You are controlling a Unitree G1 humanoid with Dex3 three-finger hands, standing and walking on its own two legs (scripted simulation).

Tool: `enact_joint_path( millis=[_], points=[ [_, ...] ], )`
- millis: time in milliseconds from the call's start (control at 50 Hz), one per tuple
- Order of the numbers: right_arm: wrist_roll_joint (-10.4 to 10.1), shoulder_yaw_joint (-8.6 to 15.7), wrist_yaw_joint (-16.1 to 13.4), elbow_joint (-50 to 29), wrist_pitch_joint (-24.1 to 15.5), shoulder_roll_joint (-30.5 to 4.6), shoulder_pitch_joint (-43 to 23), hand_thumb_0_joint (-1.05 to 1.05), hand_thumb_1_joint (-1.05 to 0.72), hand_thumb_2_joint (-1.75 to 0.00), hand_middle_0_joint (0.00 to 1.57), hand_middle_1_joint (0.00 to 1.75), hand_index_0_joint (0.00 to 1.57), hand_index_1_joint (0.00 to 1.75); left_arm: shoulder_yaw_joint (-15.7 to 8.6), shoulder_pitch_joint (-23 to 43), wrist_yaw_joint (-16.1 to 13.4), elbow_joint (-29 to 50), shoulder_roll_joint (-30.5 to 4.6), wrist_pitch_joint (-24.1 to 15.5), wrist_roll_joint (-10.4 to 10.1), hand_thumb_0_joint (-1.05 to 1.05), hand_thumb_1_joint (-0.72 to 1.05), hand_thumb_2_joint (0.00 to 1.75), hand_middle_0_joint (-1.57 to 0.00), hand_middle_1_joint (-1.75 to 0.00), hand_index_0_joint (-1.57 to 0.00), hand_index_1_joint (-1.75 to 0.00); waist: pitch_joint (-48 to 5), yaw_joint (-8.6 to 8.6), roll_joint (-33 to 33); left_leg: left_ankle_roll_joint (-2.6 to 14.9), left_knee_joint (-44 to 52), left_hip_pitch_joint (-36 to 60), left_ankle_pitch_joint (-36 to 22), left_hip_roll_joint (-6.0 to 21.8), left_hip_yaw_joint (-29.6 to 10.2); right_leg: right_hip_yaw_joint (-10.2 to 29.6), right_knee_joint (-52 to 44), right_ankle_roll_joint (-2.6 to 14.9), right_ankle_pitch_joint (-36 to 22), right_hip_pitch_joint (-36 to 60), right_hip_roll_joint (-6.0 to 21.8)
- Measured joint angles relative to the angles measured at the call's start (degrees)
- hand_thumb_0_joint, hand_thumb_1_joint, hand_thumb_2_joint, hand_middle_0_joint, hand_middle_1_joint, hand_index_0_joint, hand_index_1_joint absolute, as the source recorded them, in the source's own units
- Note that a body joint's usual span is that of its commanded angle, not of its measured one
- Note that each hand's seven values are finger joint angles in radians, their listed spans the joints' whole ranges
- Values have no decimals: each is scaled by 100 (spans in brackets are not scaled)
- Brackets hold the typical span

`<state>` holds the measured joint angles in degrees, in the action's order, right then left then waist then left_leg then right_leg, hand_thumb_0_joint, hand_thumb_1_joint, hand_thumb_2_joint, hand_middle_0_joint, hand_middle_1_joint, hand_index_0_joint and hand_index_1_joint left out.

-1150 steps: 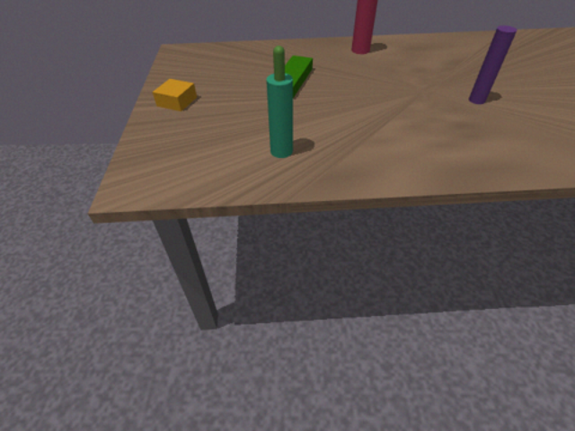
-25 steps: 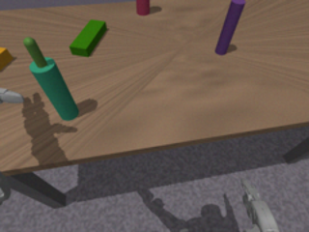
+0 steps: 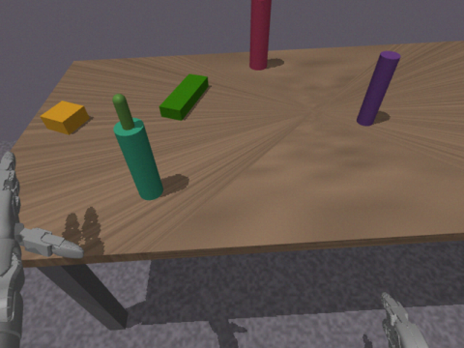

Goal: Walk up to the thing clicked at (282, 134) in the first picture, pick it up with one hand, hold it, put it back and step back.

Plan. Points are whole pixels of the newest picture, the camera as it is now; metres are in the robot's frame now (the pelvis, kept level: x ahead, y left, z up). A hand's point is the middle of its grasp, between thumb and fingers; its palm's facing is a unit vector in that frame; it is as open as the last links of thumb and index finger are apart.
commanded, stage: sink last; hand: left
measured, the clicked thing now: (137, 150) +0.49 +0.19 +0.10
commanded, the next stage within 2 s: home in 0.66 s
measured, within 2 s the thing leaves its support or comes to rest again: neither
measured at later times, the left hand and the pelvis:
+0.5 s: hand out of the picture +0.13 +0.20 +0.16, palm faces +0.33 -0.85 -0.41, open 17.3 cm; pelvis -0.03 -0.03 +0.00, yaw +2 degrees
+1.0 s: hand out of the picture +0.12 +0.22 +0.06, palm faces +0.32 -0.89 -0.31, open 17.1 cm; pelvis -0.05 -0.03 -0.01, yaw +2 degrees
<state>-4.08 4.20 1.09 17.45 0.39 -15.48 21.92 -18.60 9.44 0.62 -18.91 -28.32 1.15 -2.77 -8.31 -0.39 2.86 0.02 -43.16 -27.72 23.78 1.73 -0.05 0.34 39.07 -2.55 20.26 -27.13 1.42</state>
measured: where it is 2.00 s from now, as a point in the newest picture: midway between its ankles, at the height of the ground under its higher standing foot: outside the picture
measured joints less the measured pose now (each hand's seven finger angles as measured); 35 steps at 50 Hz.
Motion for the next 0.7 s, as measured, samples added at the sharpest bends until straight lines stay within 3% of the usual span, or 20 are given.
enact_joint_path(
  millis=[80, 140, 240, 420, 500, 620, 700],
  points=[
    [-27, 73, -22, -36, 189, 129, 34, -1, 53, -6, 6, 5, 5, 5, 132, -1341, -61, 1798, 460, -8, -143, -2, -53, 1, -6, -4, -7, -4, 246, 114, -32, -16, 54, 214, -24, -22, -14, -15, 21, 3, 25, 189, 23],
    [-23, 180, -131, -38, 304, 179, 26, -1, 53, -6, 6, 6, 5, 5, 62, -2032, -187, 2665, 574, -9, -237, -2, -52, 1, -7, -4, -8, -4, 379, 212, -55, -39, 78, 304, -58, -35, -47, -48, 53, 25, 36, 269, 36],
    [39, 316, -349, 70, 262, 166, -2, -1, 52, -6, 6, 5, 5, 5, -73, -2935, -368, 3659, 671, -84, -292, -2, -52, 1, -7, -4, -8, -4, 426, 351, -12, -67, 63, 383, -92, -68, -109, -106, 156, 53, 75, 337, 69],
    [88, 407, -433, -111, 31, 241, 45, -1, 53, -5, 6, 5, 5, 5, 373, -4265, -187, 4810, 935, -392, -292, -2, -51, 1, -6, -5, -7, -4, 299, 398, 54, -105, -22, 454, -130, -119, -142, -131, 428, 91, 159, 342, 121],
    [96, 382, -451, -221, -38, 307, 184, -1, 54, -5, 6, 5, 5, 5, 257, -4353, -143, 4987, 851, -676, -297, -2, -50, 1, -6, -5, -7, -4, 339, 418, 5, -138, -44, 485, -176, -127, -180, -165, 519, 125, 165, 357, 129],
    [96, 381, -417, -254, -234, 362, 213, -1, 54, -5, 6, 5, 5, 5, -143, -3917, -154, 4422, 816, -1039, -314, -2, -51, 2, -5, -5, -7, -4, 500, 371, -61, -172, -32, 455, -291, -129, -181, -159, 605, 174, 100, 279, 129],
    [77, 395, -396, -308, -396, 311, 297, -1, 54, -5, 6, 5, 5, 5, -222, -3909, -133, 4150, 849, -1239, -307, -2, -51, 2, -5, -6, -6, -5, 603, 332, -91, -175, -34, 414, -337, -119, -155, -131, 625, 181, 54, 217, 118]
  ],
)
